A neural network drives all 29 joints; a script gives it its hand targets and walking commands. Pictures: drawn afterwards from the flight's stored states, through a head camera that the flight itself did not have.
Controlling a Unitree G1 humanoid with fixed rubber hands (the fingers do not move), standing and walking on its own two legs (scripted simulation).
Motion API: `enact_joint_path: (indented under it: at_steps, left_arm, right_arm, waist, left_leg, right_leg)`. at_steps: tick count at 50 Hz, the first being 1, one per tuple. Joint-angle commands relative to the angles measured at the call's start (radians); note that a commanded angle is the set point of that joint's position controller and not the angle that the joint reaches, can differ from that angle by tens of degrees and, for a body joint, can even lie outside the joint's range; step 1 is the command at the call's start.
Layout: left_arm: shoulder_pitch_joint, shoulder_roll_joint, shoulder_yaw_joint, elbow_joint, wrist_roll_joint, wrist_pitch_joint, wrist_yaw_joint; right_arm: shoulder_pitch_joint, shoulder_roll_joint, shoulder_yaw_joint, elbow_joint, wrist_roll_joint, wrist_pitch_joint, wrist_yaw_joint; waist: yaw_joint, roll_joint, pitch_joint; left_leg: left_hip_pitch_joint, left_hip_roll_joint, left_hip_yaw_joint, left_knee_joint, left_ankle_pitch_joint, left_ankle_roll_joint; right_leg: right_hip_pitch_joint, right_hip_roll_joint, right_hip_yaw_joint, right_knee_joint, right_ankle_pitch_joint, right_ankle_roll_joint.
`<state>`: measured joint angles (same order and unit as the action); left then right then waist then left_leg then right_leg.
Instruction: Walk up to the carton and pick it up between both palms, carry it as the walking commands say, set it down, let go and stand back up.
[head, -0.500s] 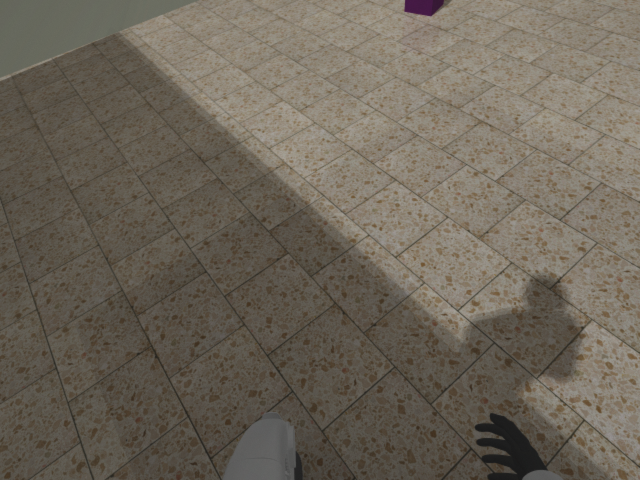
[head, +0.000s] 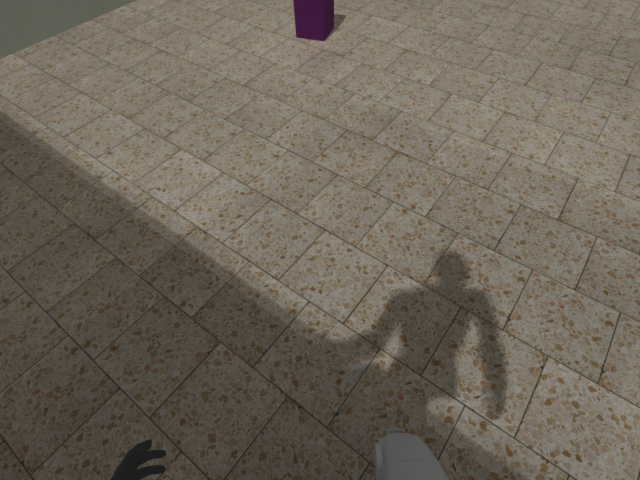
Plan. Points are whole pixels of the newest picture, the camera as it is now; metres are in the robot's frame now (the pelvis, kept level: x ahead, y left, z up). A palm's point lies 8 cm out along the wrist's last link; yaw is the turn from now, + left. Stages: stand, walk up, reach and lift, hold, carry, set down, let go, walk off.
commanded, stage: walk up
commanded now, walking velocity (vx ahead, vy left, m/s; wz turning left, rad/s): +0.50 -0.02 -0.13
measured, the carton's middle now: (314, 11) +2.82 -0.13 -0.64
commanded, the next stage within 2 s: none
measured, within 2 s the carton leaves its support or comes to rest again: neither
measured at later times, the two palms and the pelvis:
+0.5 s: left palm (172, 429) +0.21 +0.21 -0.11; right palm (489, 301) +0.37 -0.29 -0.12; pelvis +0.26 -0.04 +0.01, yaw +0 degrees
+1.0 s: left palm (197, 212) +0.63 +0.24 -0.13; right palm (463, 273) +0.41 -0.25 -0.10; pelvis +0.50 +0.00 +0.01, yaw -1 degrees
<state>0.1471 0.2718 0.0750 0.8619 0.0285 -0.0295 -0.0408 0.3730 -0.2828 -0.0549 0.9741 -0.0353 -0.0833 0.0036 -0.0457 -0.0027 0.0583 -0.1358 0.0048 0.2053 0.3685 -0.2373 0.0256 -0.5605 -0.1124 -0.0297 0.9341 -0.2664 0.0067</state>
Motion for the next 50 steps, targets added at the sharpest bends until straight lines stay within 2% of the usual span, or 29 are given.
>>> enact_joint_path:
  at_steps: [1,4,6,7,8,9,10,11,12,14,15,16,19,23,28,30,31,32,33,34,35,36,37,38,39,41,43,46,50]
  left_arm:
    - [-0.047,-0.009,-0.011,-0.053,-0.011,0.005,-0.034]
    - [-0.131,0.016,-0.009,-0.057,-0.014,0.004,-0.033]
    - [-0.135,0.041,-0.002,-0.042,-0.009,0.001,-0.021]
    - [-0.091,0.057,0.004,-0.023,-0.007,-0.003,-0.01]
    - [0.002,0.084,0.015,0.011,-0.003,-0.01,0.003]
    - [0.156,0.137,0.036,0.05,0.008,-0.019,0.018]
    - [0.299,0.237,0.064,0.078,0.031,-0.027,0.031]
    - [0.35,0.275,0.059,0.079,0.02,-0.022,0.033]
    - [0.285,0.234,0.053,0.06,0.015,-0.018,0.03]
    - [0.131,0.127,0.022,0.03,0.009,-0.033,0.026]
    - [0.085,0.095,0.012,0.019,0.003,-0.042,0.026]
    - [0.078,0.082,0.007,0.021,-0.001,-0.048,0.025]
    - [0.148,0.079,0.003,0.049,-0.006,-0.062,0.026]
    - [0.204,0.095,0.008,0.071,-0.008,-0.064,0.029]
    - [0.258,0.12,0.014,0.104,-0.011,-0.058,0.037]
    - [0.254,0.118,0.01,0.114,-0.016,-0.048,0.034]
    - [0.255,0.111,0.006,0.122,-0.023,-0.041,0.032]
    - [0.264,0.101,0.0,0.122,-0.023,-0.039,0.031]
    - [0.262,0.086,-0.003,0.109,-0.017,-0.044,0.032]
    - [0.271,0.03,-0.008,0.065,-0.016,-0.049,0.034]
    - [0.263,0.05,0.001,0.063,0.007,-0.039,0.033]
    - [0.26,0.062,0.012,0.079,0.012,-0.032,0.03]
    - [0.245,0.043,0.007,0.081,0.006,-0.029,0.023]
    - [0.244,0.028,0.006,0.087,-0.001,-0.023,0.013]
    - [0.252,0.023,0.002,0.095,-0.003,-0.009,0.005]
    - [0.222,0.015,-0.001,0.089,0.001,0.016,-0.007]
    - [0.145,0.009,-0.007,0.069,0.001,0.029,-0.015]
    - [0.014,0.0,-0.015,0.033,0.0,0.037,-0.029]
    - [-0.135,-0.008,-0.025,-0.005,-0.011,0.031,-0.046]
  right_arm:
    - [0.016,-0.086,-0.015,-0.042,0.003,-0.021,0.003]
    - [0.059,-0.081,-0.017,-0.024,0.007,-0.009,0.008]
    - [0.082,-0.081,-0.015,-0.016,0.01,0.001,0.008]
    - [0.082,-0.083,-0.013,-0.013,0.014,0.008,0.006]
    - [0.088,-0.079,-0.008,-0.011,0.016,0.013,0.005]
    - [0.099,-0.061,0.002,-0.022,0.017,0.016,0.008]
    - [0.113,0.004,0.013,-0.057,0.013,0.011,0.01]
    - [0.135,-0.019,0.004,-0.077,0.007,0.014,0.006]
    - [0.103,-0.042,-0.003,-0.074,0.002,0.012,0.005]
    - [0.066,-0.005,-0.007,-0.064,-0.001,0.019,0.013]
    - [0.089,0.008,-0.006,-0.05,-0.003,0.032,0.021]
    - [0.096,0.011,-0.007,-0.045,-0.006,0.044,0.027]
    - [0.005,0.016,-0.01,-0.067,-0.007,0.066,0.037]
    - [-0.191,0.015,0.001,-0.114,0.008,0.071,0.055]
    - [-0.321,0.015,0.012,-0.136,0.015,0.06,0.063]
    - [-0.286,-0.001,0.01,-0.129,0.013,0.044,0.055]
    - [-0.217,-0.035,0.001,-0.104,0.007,0.034,0.045]
    - [-0.114,-0.08,-0.013,-0.061,0.003,0.025,0.032]
    - [0.028,-0.155,-0.035,-0.024,-0.009,0.015,0.019]
    - [0.145,-0.286,-0.064,-0.018,-0.02,0.016,0.006]
    - [0.183,-0.295,-0.067,-0.005,-0.004,0.028,0.002]
    - [0.115,-0.256,-0.062,-0.009,0.002,0.033,-0.011]
    - [0.031,-0.196,-0.047,-0.023,0.003,0.026,-0.014]
    - [-0.048,-0.137,-0.033,-0.038,0.008,0.018,-0.009]
    - [-0.088,-0.099,-0.025,-0.041,0.012,0.012,-0.006]
    - [-0.048,-0.073,-0.016,-0.024,0.014,0.001,-0.003]
    - [0.006,-0.072,-0.015,-0.01,0.012,-0.004,-0.003]
    - [0.067,-0.083,-0.019,0.001,0.007,-0.002,-0.007]
    - [0.103,-0.096,-0.026,0.008,0.003,-0.001,-0.01]
  waist:
    - [0.01,0.132,0.053]
    - [-0.005,0.174,0.057]
    - [0.004,0.163,0.041]
    - [0.036,0.135,0.012]
    - [0.085,0.075,-0.046]
    - [0.155,-0.014,-0.148]
    - [0.208,-0.268,-0.219]
    - [0.187,-0.282,-0.303]
    - [0.149,-0.216,-0.248]
    - [0.073,-0.106,-0.084]
    - [0.038,-0.097,-0.053]
    - [0.023,-0.098,-0.04]
    - [0.037,-0.108,-0.007]
    - [0.068,-0.117,0.042]
    - [0.096,-0.142,0.044]
    - [0.074,-0.187,0.001]
    - [0.044,-0.151,-0.035]
    - [0.004,-0.051,-0.09]
    - [-0.053,0.084,-0.165]
    - [-0.099,0.337,-0.235]
    - [-0.092,0.274,-0.252]
    - [-0.038,0.165,-0.164]
    - [0.006,0.099,-0.071]
    - [0.045,0.091,-0.032]
    - [0.068,0.128,-0.018]
    - [0.067,0.153,-0.027]
    - [0.051,0.168,-0.012]
    - [0.014,0.176,0.029]
    - [-0.021,0.187,0.073]
  left_leg:
    - [-0.098,0.263,-0.149,-0.228,0.216,0.071]
    - [-0.053,0.241,-0.118,-0.228,0.197,0.059]
    - [-0.042,0.24,-0.096,-0.178,0.218,0.055]
    - [-0.066,0.224,-0.062,-0.087,0.284,0.049]
    - [-0.121,0.2,-0.041,0.075,0.381,0.042]
    - [-0.235,0.165,-0.033,0.305,0.317,0.028]
    - [-0.475,0.059,-0.016,0.637,-0.153,-0.008]
    - [-0.556,0.048,-0.147,0.836,-0.296,-0.001]
    - [-0.582,0.102,-0.2,0.9,-0.241,0.009]
    - [-0.527,0.178,-0.211,0.846,-0.101,-0.011]
    - [-0.454,0.191,-0.209,0.783,-0.067,-0.033]
    - [-0.411,0.189,-0.196,0.739,-0.052,-0.049]
    - [-0.425,0.182,-0.167,0.629,0.02,-0.07]
    - [-0.404,0.159,-0.138,0.389,0.132,-0.077]
    - [-0.337,0.116,-0.107,0.212,0.155,-0.076]
    - [-0.22,0.105,-0.096,0.164,0.111,-0.071]
    - [-0.089,0.1,-0.072,0.134,0.113,-0.071]
    - [0.072,0.075,-0.038,0.133,0.06,-0.07]
    - [0.25,0.18,-0.182,0.126,-0.037,-0.043]
    - [0.399,0.465,-0.631,-0.067,-0.159,0.061]
    - [0.357,0.522,-0.808,-0.157,-0.247,0.105]
    - [0.249,0.528,-0.784,-0.164,-0.174,0.091]
    - [0.132,0.473,-0.644,-0.14,-0.005,0.077]
    - [0.047,0.388,-0.495,-0.125,0.112,0.053]
    - [0.001,0.338,-0.39,-0.121,0.185,0.035]
    - [-0.012,0.306,-0.299,-0.117,0.323,0.035]
    - [0.002,0.303,-0.263,-0.123,0.37,0.048]
    - [0.038,0.312,-0.246,-0.157,0.326,0.069]
    - [0.052,0.311,-0.203,-0.198,0.234,0.06]
  right_leg:
    - [0.116,0.004,-0.021,-0.219,0.135,0.001]
    - [0.158,0.03,-0.062,-0.31,0.167,0.0]
    - [0.212,0.033,-0.072,-0.339,0.137,-0.007]
    - [0.307,0.046,-0.088,-0.366,0.124,-0.011]
    - [0.465,0.061,-0.092,-0.391,0.104,-0.022]
    - [0.676,0.021,-0.041,-0.412,0.068,-0.046]
    - [0.8,-0.275,0.352,-0.545,0.002,-0.125]
    - [0.815,-0.389,0.619,-0.673,-0.095,-0.205]
    - [0.752,-0.352,0.561,-0.671,-0.152,-0.203]
    - [0.527,-0.261,0.358,-0.702,-0.029,-0.173]
    - [0.429,-0.222,0.273,-0.723,0.043,-0.15]
    - [0.384,-0.199,0.212,-0.735,0.096,-0.139]
    - [0.374,-0.186,0.152,-0.766,0.155,-0.149]
    - [0.364,-0.168,0.089,-0.822,0.06,-0.136]
    - [0.424,-0.178,0.064,-0.811,0.096,-0.12]
    - [0.429,-0.138,0.04,-0.746,0.052,-0.102]
    - [0.389,-0.099,0.002,-0.645,0.039,-0.085]
    - [0.329,-0.058,-0.032,-0.48,0.091,-0.075]
    - [0.195,-0.015,-0.065,-0.222,0.077,-0.05]
    - [-0.067,0.099,-0.067,0.088,-0.236,-0.008]
    - [-0.12,0.064,0.068,0.24,-0.292,-0.025]
    - [-0.137,0.035,0.114,0.322,-0.222,-0.021]
    - [-0.112,-0.003,0.119,0.318,-0.112,-0.014]
    - [-0.062,-0.028,0.117,0.281,-0.017,-0.002]
    - [-0.025,-0.032,0.101,0.255,0.026,0.008]
    - [0.003,-0.02,0.059,0.233,0.072,0.027]
    - [-0.028,-0.019,0.034,0.188,0.113,0.04]
    - [-0.09,-0.016,0.005,0.068,0.149,0.047]
    - [-0.041,-0.001,-0.026,-0.2,0.209,0.038]
